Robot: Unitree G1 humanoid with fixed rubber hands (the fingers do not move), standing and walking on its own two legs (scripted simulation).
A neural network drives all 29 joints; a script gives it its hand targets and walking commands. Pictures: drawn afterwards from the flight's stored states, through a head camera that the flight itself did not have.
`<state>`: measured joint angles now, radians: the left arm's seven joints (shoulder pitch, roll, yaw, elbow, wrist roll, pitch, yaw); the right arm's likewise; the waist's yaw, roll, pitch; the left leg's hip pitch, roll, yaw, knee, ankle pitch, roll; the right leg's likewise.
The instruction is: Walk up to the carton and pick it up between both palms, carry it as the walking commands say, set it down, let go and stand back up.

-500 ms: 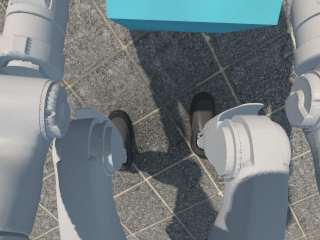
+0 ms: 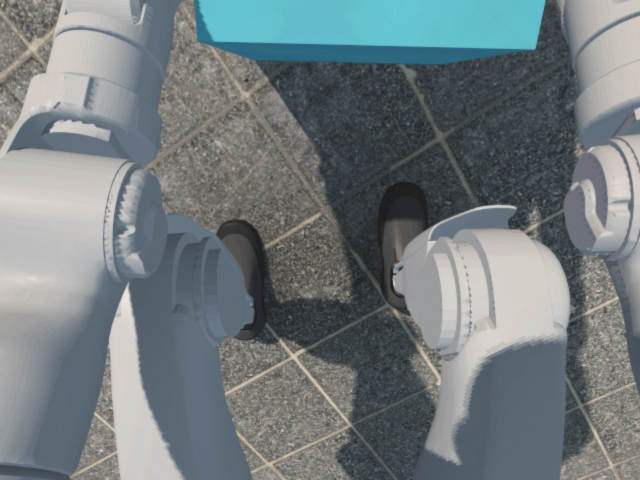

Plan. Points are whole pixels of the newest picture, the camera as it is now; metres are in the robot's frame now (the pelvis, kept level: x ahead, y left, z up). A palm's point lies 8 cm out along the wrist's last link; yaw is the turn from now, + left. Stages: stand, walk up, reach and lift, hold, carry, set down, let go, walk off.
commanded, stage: reach and lift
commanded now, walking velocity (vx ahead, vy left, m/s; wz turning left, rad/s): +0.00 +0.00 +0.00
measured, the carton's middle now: out of the picture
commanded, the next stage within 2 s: none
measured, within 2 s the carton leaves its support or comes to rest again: leaves its support in 0.58 s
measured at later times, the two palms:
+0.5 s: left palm out of the picture +0.58 +0.10 -0.18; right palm out of the picture +0.56 -0.24 -0.18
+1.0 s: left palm out of the picture +0.58 +0.10 -0.11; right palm out of the picture +0.56 -0.23 -0.12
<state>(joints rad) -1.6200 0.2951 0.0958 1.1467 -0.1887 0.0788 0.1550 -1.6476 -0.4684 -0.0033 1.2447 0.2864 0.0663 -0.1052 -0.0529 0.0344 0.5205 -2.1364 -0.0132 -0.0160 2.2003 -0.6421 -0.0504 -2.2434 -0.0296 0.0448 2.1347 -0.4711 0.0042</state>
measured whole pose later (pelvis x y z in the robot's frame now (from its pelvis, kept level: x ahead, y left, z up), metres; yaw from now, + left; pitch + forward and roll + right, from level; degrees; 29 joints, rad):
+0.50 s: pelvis +0.00 +0.00 -0.01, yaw +1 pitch +33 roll +2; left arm -1.55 0.26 0.22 0.93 -0.09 0.23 0.13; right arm -1.57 -0.46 -0.11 1.05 0.19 0.20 -0.04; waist -0.07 0.04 0.53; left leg -2.16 -0.04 -0.02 2.24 -0.65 -0.05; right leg -2.25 -0.04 0.05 2.17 -0.49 0.01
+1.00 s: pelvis +0.00 +0.01 +0.03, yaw +0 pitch +31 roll +2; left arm -1.52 0.20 0.33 0.79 -0.01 0.31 0.13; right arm -1.56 -0.42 -0.20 0.95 0.06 0.31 -0.06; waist -0.05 0.03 0.52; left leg -2.02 -0.05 -0.01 2.12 -0.63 -0.05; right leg -2.12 -0.03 0.07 2.06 -0.48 0.03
